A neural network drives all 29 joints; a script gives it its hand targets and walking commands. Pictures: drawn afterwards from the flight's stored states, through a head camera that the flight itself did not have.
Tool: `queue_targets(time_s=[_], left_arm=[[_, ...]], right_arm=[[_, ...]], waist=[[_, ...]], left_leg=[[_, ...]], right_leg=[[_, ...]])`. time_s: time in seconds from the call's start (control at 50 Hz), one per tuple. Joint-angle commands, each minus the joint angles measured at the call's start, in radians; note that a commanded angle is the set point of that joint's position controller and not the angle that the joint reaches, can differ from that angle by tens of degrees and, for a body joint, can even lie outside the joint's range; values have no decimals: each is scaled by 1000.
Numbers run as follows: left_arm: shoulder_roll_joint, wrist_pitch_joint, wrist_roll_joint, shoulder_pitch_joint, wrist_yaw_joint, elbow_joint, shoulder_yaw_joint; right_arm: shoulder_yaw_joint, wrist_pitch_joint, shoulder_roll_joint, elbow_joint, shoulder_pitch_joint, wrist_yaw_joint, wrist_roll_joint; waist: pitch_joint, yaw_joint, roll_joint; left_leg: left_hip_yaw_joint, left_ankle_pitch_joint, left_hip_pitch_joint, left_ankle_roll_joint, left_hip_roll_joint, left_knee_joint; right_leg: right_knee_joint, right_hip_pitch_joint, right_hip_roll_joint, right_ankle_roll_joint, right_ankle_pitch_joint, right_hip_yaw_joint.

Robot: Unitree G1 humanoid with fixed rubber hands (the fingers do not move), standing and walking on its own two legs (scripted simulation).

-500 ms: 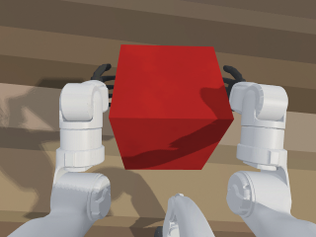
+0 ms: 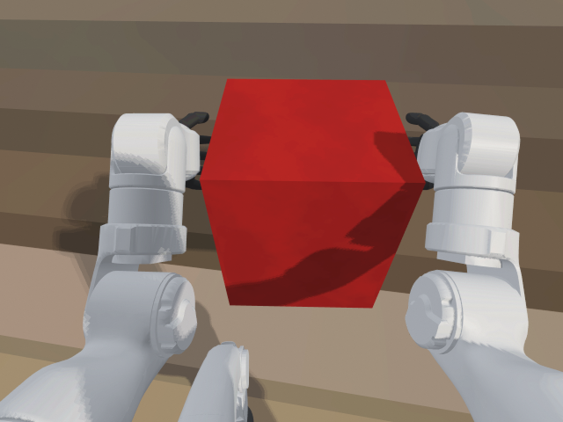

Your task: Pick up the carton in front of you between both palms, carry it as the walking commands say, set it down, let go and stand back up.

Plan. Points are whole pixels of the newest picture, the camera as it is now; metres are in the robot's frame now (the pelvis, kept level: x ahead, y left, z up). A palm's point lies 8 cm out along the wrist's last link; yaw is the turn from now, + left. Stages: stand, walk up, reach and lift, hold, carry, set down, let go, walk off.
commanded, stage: carry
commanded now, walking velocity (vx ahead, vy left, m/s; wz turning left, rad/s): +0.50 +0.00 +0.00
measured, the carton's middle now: (303, 198) +0.40 +0.00 +0.14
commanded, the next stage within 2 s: none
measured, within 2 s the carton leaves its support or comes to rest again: neither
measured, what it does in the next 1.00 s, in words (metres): climbs: left foot 0.18 m higher, then right foot 0.18 m higher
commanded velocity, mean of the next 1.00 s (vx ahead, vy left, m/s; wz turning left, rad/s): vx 0.50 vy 0.00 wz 0.00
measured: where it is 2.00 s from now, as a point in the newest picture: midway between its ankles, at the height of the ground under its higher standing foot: (285, 93)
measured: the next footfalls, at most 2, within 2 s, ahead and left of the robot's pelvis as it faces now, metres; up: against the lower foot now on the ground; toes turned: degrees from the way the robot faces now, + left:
left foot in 0.02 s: +0.23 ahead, +0.16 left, +0.18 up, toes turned +6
right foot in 0.54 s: +0.49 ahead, -0.07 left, +0.36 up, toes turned -7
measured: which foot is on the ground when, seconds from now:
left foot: up 0.00-0.00, down 0.02-0.58, up 0.60-1.00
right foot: down 0.00-0.04, up 0.06-0.52, down 0.54-1.00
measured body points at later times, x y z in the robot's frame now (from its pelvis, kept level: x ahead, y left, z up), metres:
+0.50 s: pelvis +0.28 +0.05 +0.19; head +0.30 +0.09 +0.64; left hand +0.68 +0.18 +0.36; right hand +0.66 -0.12 +0.38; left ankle +0.19 +0.15 -0.56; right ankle +0.45 -0.07 -0.30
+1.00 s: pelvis +0.56 +0.09 +0.36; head +0.55 +0.05 +0.81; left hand +0.94 +0.23 +0.60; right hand +0.96 -0.07 +0.58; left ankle +0.73 +0.22 -0.12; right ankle +0.45 -0.06 -0.38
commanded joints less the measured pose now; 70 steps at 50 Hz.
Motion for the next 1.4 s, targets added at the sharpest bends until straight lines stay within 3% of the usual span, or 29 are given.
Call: queue_targets(time_s=[0.0, 0.02, 0.04, 0.06, 0.16, 0.24, 0.32, 0.4, 0.44, 0.48, 0.52, 0.56, 0.58, 0.6, 0.68, 0.78, 0.82, 0.86, 0.92, 0.96, 1.02, 1.04, 1.06, 1.08, 1.1, 1.14, 1.22, 1.32, 1.38], left_arm=[[-1066, -3, -400, -765, -284, -107, -328], [-1058, -11, -360, -766, -281, -94, -310], [-1072, -29, -321, -694, -277, -92, -301], [-1034, -37, -272, -656, -259, -84, -310], [-1069, -71, -265, -644, -226, -270, -415], [-1081, -102, -269, -492, -235, -311, -518], [-1087, -117, -268, -399, -248, -255, -599], [-992, -114, -254, -446, -216, -263, -601], [-985, -95, -265, -479, -192, -265, -606], [-987, -79, -300, -509, -179, -247, -604], [-1051, -68, -361, -536, -172, -277, -636], [-1127, -73, -443, -615, -186, -338, -677], [-1135, -85, -472, -637, -198, -346, -670], [-1177, -88, -520, -666, -212, -345, -692], [-1215, -88, -615, -877, -255, -454, -685], [-1150, -39, -573, -756, -278, -263, -573], [-1109, -23, -515, -706, -282, -161, -503], [-1088, -14, -469, -692, -286, -91, -449], [-1053, -10, -448, -744, -301, -56, -393], [-1045, -10, -430, -760, -299, -62, -357], [-1011, -4, -364, -664, -292, 5, -286], [-1012, -12, -330, -664, -291, -5, -270], [-1002, -24, -300, -647, -288, -11, -252], [-1014, -45, -250, -609, -282, -9, -230], [-966, -56, -213, -598, -268, -1, -230], [-1013, -65, -221, -624, -251, -70, -269], [-1043, -74, -278, -647, -228, -235, -395], [-1065, -73, -314, -524, -239, -267, -521], [-1076, -61, -337, -564, -238, -244, -576]], right_arm=[[447, -19, 1146, -14, -681, 141, 436], [452, -37, 1167, -49, -698, 152, 458], [524, -59, 1212, -117, -757, 167, 522], [563, -72, 1281, -172, -765, 177, 556], [677, -145, 1355, -478, -849, 222, 652], [735, -160, 1338, -442, -656, 215, 581], [756, -159, 1277, -374, -527, 235, 530], [732, -142, 1190, -369, -576, 260, 560], [684, -121, 1141, -345, -593, 268, 565], [634, -95, 1096, -284, -542, 266, 540], [595, -77, 1072, -279, -540, 256, 508], [558, -70, 1041, -307, -554, 239, 461], [527, -68, 1051, -281, -488, 230, 420], [504, -73, 998, -259, -491, 216, 375], [457, -60, 930, -320, -602, 169, 322], [438, -30, 889, -172, -494, 137, 273], [434, -12, 921, -88, -498, 143, 275], [434, 1, 971, -28, -548, 148, 305], [430, 3, 1017, 9, -621, 146, 339], [446, -3, 1057, -1, -662, 141, 387], [471, -20, 1184, 34, -659, 148, 468], [490, -36, 1225, -5, -695, 156, 499], [510, -54, 1262, -57, -748, 171, 526], [556, -78, 1274, -92, -799, 187, 569], [578, -101, 1345, -121, -810, 202, 612], [604, -136, 1371, -274, -933, 225, 667], [641, -148, 1376, -397, -847, 228, 665], [645, -118, 1272, -344, -635, 213, 546], [635, -97, 1181, -295, -556, 218, 498]], waist=[[-509, -299, -430], [-558, -358, -277], [-657, -271, 208], [-806, -228, 276], [-560, -145, 157], [-496, -183, -33], [-441, -262, 51], [-200, -178, -5], [-148, -133, 123], [-311, -57, 251], [-532, 90, 368], [-634, 142, 213], [-703, 68, -192], [-762, 60, -178], [-426, 25, -12], [-342, 20, 18], [-316, 60, -119], [-244, 85, -151], [-85, 6, -89], [-59, -78, -175], [-409, -212, -420], [-507, -295, -415], [-552, -318, -300], [-626, -240, 147], [-747, -204, 260], [-644, -166, 138], [-498, -140, 50], [-495, -159, 24], [-406, -250, 109]], left_leg=[[241, 285, 1020, 9, -207, -377], [60, 260, 1107, 10, -260, -714], [-737, 541, 1295, 107, 129, -1148], [-982, 810, 1270, 186, 227, -1155], [-556, 356, 1252, 124, 121, -1008], [-440, 613, 1412, 133, 184, -1070], [-486, 739, 1704, 210, 277, -1147], [-254, 308, 1390, 65, 128, -1321], [-64, 532, 1001, 95, 50, -1581], [118, 1610, 894, 101, 36, -1413], [118, 2152, 1137, 62, 93, -1065], [15, 1642, 1029, -1, 14, -558], [-58, 525, 616, -113, -222, -16], [-264, 393, 541, -87, -267, 393], [-254, 344, 198, 3, -156, 409], [-90, 323, 135, -6, -64, 71], [-38, 198, -75, 13, -67, 366], [-115, -57, -456, 27, -41, 707], [-31, 16, -391, 0, 35, 414], [103, 101, 164, -22, 28, -63], [256, 343, 806, 15, -157, -272], [241, 326, 909, 12, -220, -499], [86, 277, 1015, 8, -242, -762], [-631, 454, 1302, 94, 117, -1087], [-982, 393, 1235, 169, 193, -1247], [-774, 130, 1158, 170, 149, -1099], [-487, 199, 1193, 114, 138, -1076], [-311, 541, 1377, 151, 161, -1112], [-473, 524, 1666, 220, 301, -1204]], right_leg=[[372, -274, -18, -175, 1533, -153], [749, -258, 42, -109, 1304, -79], [1207, -568, 276, 19, 241, 39], [1708, -540, 350, 13, 99, 308], [1774, -898, 199, -106, 86, 228], [1539, -1065, 141, -124, -59, 152], [2073, -1583, 146, -168, -345, 96], [1852, -1553, 88, -136, -276, -28], [1433, -1060, 88, -121, -214, -124], [1213, -591, 211, -170, 16, -237], [1005, -409, 290, -180, -2, -257], [554, -95, 263, -191, 49, 14], [360, 163, -85, -429, 746, 686], [349, 181, -120, -490, 833, 844], [353, 37, -49, -275, 3, 590], [256, 58, -96, -254, 228, 377], [176, 161, -160, -316, 322, 417], [142, 341, -222, -337, 201, 467], [-11, 116, -109, -216, -151, 257], [-271, -298, -9, -210, 87, 8], [135, -245, -13, -207, 1566, -155], [412, -146, -4, -176, 1674, -164], [718, -160, 37, -132, 1365, -91], [1110, -520, 211, -13, 293, 29], [1555, -569, 306, -14, 127, 265], [1758, -726, 229, -92, 198, 259], [1726, -928, 160, -131, 149, 184], [1554, -1106, 137, -149, 43, 74], [2146, -1660, 117, -160, -333, 101]])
